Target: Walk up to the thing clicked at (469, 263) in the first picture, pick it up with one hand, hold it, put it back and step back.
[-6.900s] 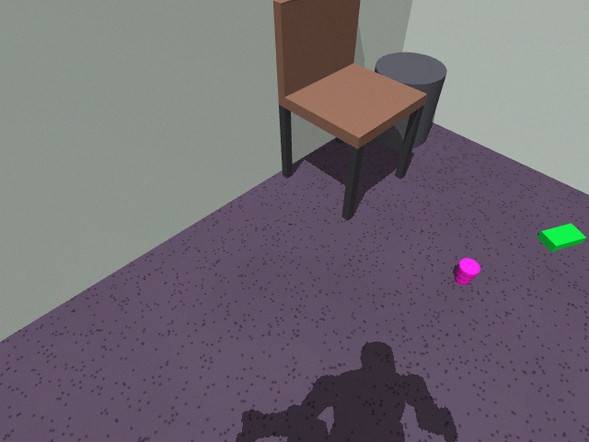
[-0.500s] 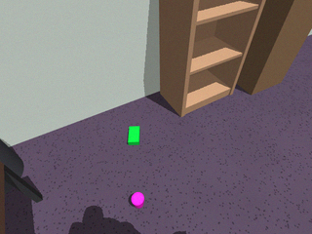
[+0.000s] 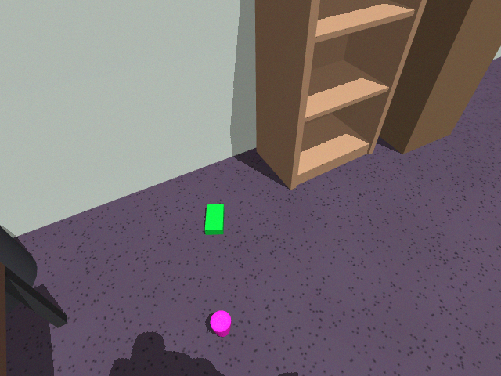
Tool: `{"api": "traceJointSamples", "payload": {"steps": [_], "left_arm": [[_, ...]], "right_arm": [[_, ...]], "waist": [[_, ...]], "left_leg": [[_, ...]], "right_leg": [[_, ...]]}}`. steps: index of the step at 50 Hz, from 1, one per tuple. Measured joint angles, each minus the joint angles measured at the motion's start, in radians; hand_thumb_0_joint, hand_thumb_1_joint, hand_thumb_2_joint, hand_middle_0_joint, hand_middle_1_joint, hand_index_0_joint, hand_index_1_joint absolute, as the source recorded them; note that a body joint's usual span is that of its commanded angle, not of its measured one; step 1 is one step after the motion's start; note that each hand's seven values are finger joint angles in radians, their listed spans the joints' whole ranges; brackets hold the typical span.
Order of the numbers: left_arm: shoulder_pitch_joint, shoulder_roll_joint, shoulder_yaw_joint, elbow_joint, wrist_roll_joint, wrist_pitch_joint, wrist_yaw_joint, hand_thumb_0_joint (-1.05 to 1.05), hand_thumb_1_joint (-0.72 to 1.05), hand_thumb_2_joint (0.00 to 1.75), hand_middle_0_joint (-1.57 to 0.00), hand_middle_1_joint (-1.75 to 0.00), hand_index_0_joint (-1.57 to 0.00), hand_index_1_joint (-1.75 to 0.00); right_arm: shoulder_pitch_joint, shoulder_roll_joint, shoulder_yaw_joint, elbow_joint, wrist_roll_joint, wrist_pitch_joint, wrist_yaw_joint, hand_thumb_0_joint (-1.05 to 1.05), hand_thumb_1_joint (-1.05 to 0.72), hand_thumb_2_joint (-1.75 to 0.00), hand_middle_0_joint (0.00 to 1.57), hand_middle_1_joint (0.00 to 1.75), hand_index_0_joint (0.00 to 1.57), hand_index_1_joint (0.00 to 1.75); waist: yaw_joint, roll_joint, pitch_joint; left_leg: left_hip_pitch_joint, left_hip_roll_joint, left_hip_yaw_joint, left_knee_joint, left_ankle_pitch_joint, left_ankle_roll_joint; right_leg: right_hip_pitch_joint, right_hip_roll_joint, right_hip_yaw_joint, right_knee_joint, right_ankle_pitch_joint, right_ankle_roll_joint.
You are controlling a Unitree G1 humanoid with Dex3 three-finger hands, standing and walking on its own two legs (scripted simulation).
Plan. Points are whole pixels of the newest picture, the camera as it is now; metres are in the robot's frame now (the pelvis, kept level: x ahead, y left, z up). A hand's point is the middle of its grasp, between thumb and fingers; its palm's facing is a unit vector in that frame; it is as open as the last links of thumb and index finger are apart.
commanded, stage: stand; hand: left
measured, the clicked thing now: (221, 325) +0.46 +0.15 -0.73
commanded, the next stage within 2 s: walk up in 0.52 s
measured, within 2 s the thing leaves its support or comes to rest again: neither
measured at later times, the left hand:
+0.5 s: hand out of the picture +0.07 +0.25 -0.16, palm faces -0.04 -0.94 -0.34, open 7.4 cm
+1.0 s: hand out of the picture +0.12 +0.18 -0.16, palm faces -0.02 -0.94 -0.34, open 7.4 cm
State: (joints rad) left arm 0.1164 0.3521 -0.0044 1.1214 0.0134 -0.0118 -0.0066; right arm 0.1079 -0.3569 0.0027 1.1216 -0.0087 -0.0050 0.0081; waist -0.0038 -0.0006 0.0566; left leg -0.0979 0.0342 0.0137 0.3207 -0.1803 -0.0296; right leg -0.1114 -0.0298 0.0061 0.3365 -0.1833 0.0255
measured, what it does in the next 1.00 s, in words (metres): lifts its left foot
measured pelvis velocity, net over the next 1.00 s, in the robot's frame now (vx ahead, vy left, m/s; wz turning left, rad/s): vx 0.05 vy -0.06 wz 0.00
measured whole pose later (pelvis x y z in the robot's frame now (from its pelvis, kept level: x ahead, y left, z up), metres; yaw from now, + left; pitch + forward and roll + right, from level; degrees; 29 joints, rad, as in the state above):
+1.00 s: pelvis +0.05 -0.06 -0.01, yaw +0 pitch -2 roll +0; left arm 0.19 0.32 0.03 0.95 0.03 -0.01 -0.02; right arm 0.22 -0.41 -0.03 0.99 -0.01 0.00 -0.01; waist 0.01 0.02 0.11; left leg -0.29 0.01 -0.03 0.72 -0.46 0.00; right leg -0.18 0.01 -0.04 0.50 -0.28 -0.03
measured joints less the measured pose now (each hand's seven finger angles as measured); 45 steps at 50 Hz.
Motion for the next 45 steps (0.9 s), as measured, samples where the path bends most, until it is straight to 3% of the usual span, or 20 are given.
{"api": "traceJointSamples", "payload": {"steps": [27,32,35,37,38,40,42,45], "left_arm": [[0.008,0.001,0.007,-0.012,0.005,0.005,-0.006,0.0,0.9,0.9,-0.21,-0.3,-0.2,-0.3],[0.04,0.04,0.059,-0.065,0.028,0.048,-0.033,0.0,0.9,0.9,-0.21,-0.3,-0.2,-0.3],[0.055,0.059,0.077,-0.095,0.029,0.056,-0.045,0.0,0.9,0.9,-0.21,-0.3,-0.2,-0.3],[0.065,0.062,0.083,-0.112,0.028,0.047,-0.049,0.0,0.9,0.9,-0.21,-0.3,-0.2,-0.3],[0.07,0.06,0.086,-0.116,0.029,0.038,-0.047,0.0,0.91,0.9,-0.21,-0.3,-0.2,-0.3],[0.074,0.041,0.086,-0.119,0.034,0.027,-0.039,0.0,0.91,0.9,-0.2,-0.3,-0.2,-0.3],[0.078,0.022,0.077,-0.133,0.036,0.026,-0.036,0.0,0.91,0.9,-0.2,-0.3,-0.2,-0.3],[0.081,-0.01,0.059,-0.156,0.025,0.02,-0.024,0.0,0.9,0.9,-0.21,-0.3,-0.2,-0.3]], "right_arm": [[0.006,0.003,-0.003,-0.006,-0.002,-0.001,0.0,0.0,-0.91,-0.9,0.2,0.3,0.2,0.3],[0.063,0.017,-0.032,-0.06,-0.017,-0.035,-0.012,0.0,-0.91,-0.89,0.2,0.3,0.21,0.3],[0.098,0.003,-0.048,-0.092,-0.029,-0.044,-0.02,0.0,-0.9,-0.89,0.2,0.3,0.21,0.3],[0.112,-0.019,-0.054,-0.109,-0.031,-0.037,-0.02,0.0,-0.9,-0.89,0.2,0.3,0.21,0.3],[0.116,-0.031,-0.056,-0.115,-0.027,-0.029,-0.02,0.0,-0.9,-0.89,0.2,0.3,0.21,0.3],[0.119,-0.051,-0.059,-0.12,-0.014,-0.006,-0.027,0.0,-0.9,-0.89,0.2,0.3,0.21,0.3],[0.123,-0.058,-0.057,-0.122,-0.005,0.009,-0.033,0.0,-0.91,-0.9,0.2,0.3,0.2,0.3],[0.126,-0.067,-0.047,-0.128,0.003,0.01,-0.032,0.0,-0.91,-0.9,0.2,0.3,0.2,0.3]], "waist": [[0.001,-0.004,0.002],[0.003,-0.044,-0.011],[0.001,-0.049,0.003],[0.001,-0.041,0.02],[0.0,-0.03,0.031],[-0.009,0.007,0.044],[0.0,0.011,0.046],[0.009,0.026,0.051]], "left_leg": [[-0.007,-0.004,0.003,0.007,-0.011,0.005],[-0.021,-0.003,0.017,0.055,-0.052,0.01],[-0.021,0.013,0.02,0.081,-0.074,-0.005],[-0.025,0.031,0.02,0.123,-0.103,-0.023],[-0.03,0.045,0.017,0.159,-0.126,-0.032],[-0.069,0.067,-0.02,0.271,-0.212,-0.005],[-0.123,0.025,-0.055,0.409,-0.326,0.015],[-0.189,-0.015,-0.069,0.525,-0.34,0.03]], "right_leg": [[-0.008,-0.004,0.003,0.009,-0.01,0.002],[-0.119,0.0,0.021,0.268,-0.211,-0.035],[-0.175,-0.005,0.028,0.352,-0.267,-0.047],[-0.168,-0.015,0.022,0.279,-0.216,-0.048],[-0.152,-0.01,0.012,0.238,-0.108,-0.037],[-0.133,0.017,-0.015,0.231,-0.074,-0.031],[-0.121,0.019,-0.018,0.22,-0.091,-0.041],[-0.091,0.027,-0.029,0.171,-0.081,-0.051]]}}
